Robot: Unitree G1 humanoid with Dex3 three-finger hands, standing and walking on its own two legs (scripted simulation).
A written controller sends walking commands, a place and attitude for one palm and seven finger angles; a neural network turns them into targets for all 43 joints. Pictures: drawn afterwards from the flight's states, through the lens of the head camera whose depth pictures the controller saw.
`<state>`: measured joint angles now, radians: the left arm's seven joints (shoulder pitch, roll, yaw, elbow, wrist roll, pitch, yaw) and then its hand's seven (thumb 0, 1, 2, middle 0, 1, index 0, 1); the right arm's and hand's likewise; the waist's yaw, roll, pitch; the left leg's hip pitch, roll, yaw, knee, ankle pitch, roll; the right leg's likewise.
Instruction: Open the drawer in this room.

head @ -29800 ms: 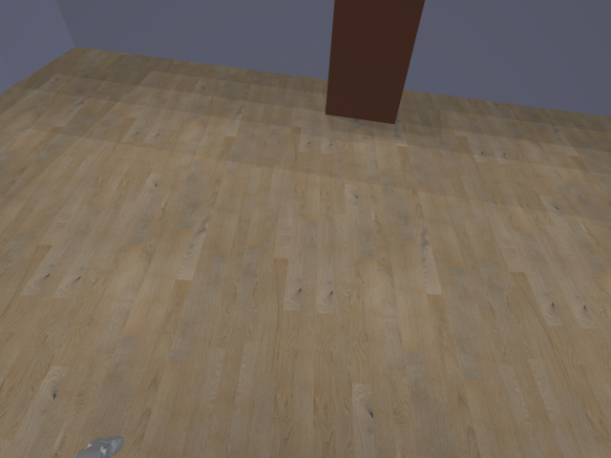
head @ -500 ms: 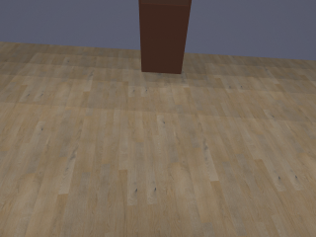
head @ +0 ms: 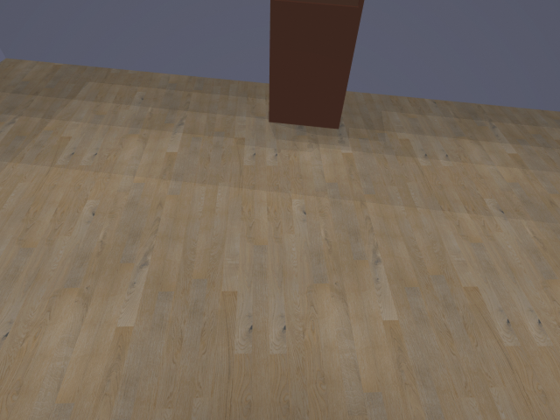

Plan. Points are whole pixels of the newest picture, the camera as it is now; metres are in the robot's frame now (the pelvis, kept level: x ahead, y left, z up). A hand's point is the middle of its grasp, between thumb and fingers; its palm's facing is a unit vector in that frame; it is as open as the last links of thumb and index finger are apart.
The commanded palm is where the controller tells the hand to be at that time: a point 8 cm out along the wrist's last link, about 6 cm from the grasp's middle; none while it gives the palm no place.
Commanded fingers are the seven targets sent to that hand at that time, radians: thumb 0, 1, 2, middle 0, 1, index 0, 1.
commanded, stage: stand and wait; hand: left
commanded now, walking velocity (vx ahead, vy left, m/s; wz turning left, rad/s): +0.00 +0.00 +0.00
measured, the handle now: out of the picture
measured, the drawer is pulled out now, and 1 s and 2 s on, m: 0.00 0.00 0.00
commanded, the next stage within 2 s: turn or walk to find it in 0.02 s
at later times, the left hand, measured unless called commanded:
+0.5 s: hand out of the picture +0.03 +0.19 -0.18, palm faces +0.13 -0.96 -0.24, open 7.3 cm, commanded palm none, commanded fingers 0.00 0.90 0.90 -0.20 -0.30 -0.20 -0.30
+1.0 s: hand out of the picture -0.04 +0.19 -0.18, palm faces +0.33 -0.92 -0.23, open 7.3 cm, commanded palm none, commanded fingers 0.00 0.90 0.90 -0.20 -0.30 -0.20 -0.30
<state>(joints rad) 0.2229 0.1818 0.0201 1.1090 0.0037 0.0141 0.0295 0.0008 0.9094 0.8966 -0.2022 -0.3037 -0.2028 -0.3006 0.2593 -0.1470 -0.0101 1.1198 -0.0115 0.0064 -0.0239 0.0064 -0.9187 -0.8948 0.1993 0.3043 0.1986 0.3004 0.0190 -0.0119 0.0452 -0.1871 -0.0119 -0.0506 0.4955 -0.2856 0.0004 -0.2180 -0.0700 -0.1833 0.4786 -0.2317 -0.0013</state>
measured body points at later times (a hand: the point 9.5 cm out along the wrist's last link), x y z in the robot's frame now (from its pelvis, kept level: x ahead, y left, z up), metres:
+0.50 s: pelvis +0.00 -0.01 +0.00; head +0.03 -0.01 +0.44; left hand +0.02 +0.24 -0.16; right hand +0.03 -0.23 -0.16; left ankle -0.01 +0.12 -0.74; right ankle -0.02 -0.12 -0.74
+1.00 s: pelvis -0.01 -0.01 +0.00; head +0.03 +0.01 +0.44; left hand -0.06 +0.23 -0.16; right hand +0.12 -0.23 -0.15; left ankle -0.02 +0.10 -0.74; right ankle -0.02 -0.15 -0.69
